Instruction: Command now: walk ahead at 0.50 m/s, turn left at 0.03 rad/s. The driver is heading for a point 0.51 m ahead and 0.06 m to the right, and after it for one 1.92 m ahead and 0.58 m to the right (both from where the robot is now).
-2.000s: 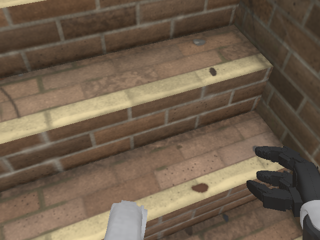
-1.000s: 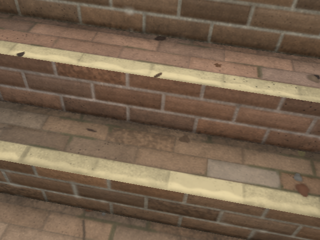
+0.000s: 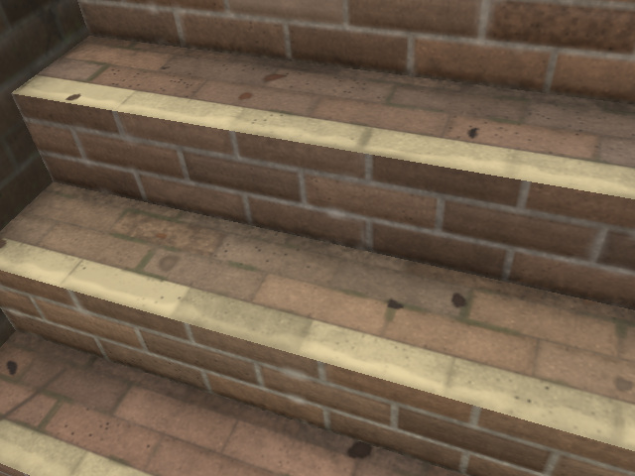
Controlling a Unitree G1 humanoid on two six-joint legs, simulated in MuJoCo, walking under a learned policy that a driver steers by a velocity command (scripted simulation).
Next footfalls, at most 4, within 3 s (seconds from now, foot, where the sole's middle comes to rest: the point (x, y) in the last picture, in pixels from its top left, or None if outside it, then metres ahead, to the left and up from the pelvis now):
0.40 left None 0.44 0.23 -0.46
0.90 right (364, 319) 0.61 -0.01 -0.26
1.36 left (239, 272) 0.72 0.20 -0.26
1.84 right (378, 322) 0.60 -0.03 -0.26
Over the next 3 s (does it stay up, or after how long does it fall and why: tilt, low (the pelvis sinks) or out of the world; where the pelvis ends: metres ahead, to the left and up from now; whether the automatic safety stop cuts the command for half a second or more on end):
stays up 0.68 0.15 0.51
